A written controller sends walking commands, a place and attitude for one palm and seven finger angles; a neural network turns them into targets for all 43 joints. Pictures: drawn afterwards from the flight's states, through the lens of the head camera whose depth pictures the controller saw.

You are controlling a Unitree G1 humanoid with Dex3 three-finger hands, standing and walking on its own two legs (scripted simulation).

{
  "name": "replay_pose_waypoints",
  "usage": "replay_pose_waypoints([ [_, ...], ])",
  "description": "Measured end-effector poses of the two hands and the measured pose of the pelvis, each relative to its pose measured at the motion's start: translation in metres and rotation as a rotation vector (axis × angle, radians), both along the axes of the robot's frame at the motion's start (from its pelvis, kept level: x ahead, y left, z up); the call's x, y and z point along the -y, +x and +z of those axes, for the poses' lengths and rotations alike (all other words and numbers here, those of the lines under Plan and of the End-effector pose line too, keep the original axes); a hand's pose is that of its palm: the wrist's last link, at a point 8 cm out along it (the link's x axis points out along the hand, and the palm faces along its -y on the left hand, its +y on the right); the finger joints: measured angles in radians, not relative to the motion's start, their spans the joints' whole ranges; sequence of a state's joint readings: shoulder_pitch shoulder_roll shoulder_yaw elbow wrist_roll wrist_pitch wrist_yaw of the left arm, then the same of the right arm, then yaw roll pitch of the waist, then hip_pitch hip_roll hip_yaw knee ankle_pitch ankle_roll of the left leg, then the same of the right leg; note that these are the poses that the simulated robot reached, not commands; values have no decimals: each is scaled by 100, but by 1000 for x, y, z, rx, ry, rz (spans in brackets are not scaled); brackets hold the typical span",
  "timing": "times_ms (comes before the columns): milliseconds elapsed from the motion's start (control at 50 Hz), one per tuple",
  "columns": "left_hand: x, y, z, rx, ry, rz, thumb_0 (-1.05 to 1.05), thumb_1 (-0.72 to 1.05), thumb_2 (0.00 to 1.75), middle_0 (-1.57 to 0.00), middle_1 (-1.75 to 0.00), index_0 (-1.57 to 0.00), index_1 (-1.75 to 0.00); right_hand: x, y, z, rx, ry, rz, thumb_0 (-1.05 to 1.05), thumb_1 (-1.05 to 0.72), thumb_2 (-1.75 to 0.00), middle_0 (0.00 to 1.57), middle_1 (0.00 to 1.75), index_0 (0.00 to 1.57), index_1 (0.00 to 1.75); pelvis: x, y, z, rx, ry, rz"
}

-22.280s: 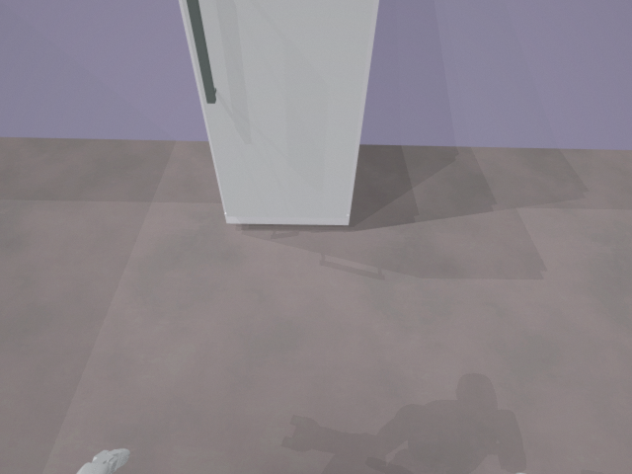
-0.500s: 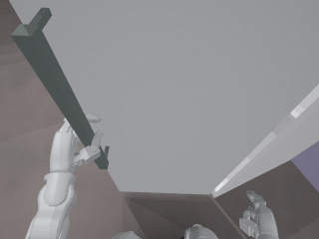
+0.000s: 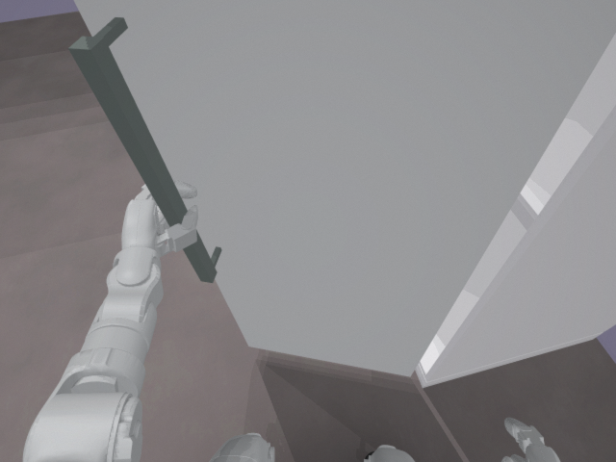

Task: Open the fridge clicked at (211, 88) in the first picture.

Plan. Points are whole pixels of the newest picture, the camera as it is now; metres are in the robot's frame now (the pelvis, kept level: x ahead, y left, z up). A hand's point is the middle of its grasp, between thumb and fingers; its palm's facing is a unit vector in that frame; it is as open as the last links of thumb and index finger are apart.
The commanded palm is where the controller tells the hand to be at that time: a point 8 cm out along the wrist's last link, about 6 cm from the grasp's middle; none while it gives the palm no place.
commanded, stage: stop walking and hold the door back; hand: left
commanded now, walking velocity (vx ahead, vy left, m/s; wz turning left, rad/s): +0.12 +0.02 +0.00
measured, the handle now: (175, 186) +0.45 +0.20 +0.09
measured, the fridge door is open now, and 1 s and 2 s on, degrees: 65 63 64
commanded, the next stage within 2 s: loosen the grip on the handle in 1.04 s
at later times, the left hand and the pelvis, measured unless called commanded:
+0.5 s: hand (197, 202) +0.45 +0.18 +0.06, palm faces +0.11 -0.97 -0.21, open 5.6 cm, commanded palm +0.41 +0.26 +0.05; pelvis +0.00 +0.03 +0.00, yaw -6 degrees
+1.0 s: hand (185, 225) +0.41 +0.19 +0.06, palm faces -0.02 -0.98 -0.20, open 5.7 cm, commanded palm +0.39 +0.26 +0.05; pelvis +0.01 +0.07 +0.00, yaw -10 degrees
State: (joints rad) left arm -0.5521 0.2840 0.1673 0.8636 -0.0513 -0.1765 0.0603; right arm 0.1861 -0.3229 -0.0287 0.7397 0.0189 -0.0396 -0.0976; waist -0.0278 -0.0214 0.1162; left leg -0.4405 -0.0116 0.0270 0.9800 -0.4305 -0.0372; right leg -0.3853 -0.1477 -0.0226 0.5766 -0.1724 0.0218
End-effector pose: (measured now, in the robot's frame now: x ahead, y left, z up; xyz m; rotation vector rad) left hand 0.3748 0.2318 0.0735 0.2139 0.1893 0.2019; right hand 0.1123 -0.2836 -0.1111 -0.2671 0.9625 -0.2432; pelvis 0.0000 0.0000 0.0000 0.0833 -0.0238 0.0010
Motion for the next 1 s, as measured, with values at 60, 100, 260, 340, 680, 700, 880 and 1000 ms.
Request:
replay_pose_waypoints([
  [60,-1,10,0,6,-8,-28,-5,65,76,-37,-128,-45,-140,8,-30,4,-49,-50,-41,1,-91,-89,20,30,20,30,-9,-5,-1,-10,-3,-10],
  [100,-2,18,-1,23,-13,-60,-4,64,77,-38,-130,-45,-140,7,-49,5,-68,-83,-67,1,-91,-89,20,30,20,30,-18,-7,-5,-17,-24,-16],
  [260,0,40,1,13,-35,-90,-1,66,78,-36,-130,-45,-140,-44,-103,0,-185,11,-154,1,-91,-89,19,30,20,30,-29,-4,3,-30,-83,-54],
  [340,1,49,1,19,-24,-93,-1,65,78,-37,-129,-45,-140,-65,-106,-15,-218,92,-143,1,-91,-89,20,30,20,30,-20,4,-4,-37,-77,-81],
  [680,-6,48,-2,74,-49,-164,0,64,75,-40,-134,-45,-140,-48,-34,20,70,-64,-154,1,-91,-89,20,30,21,30,-59,9,-5,-22,-98,-133],
  [700,-7,47,-2,85,-53,-177,0,64,75,-40,-135,-45,-140,-50,-32,23,73,-72,-160,1,-91,-89,20,30,21,30,-63,10,-5,-20,-93,-135],
  [880,-10,30,-5,129,-40,-224,0,67,74,-41,-137,-43,-140,-93,-12,20,86,25,-117,1,-91,-89,20,30,20,30,-70,14,-2,-45,-99,-169],
  [1000,-11,16,-3,114,-20,-223,-1,67,75,-41,-136,-42,-140,-110,-10,12,88,80,-134,1,-91,-89,20,30,21,30,-73,14,0,-45,-92,-172],
])
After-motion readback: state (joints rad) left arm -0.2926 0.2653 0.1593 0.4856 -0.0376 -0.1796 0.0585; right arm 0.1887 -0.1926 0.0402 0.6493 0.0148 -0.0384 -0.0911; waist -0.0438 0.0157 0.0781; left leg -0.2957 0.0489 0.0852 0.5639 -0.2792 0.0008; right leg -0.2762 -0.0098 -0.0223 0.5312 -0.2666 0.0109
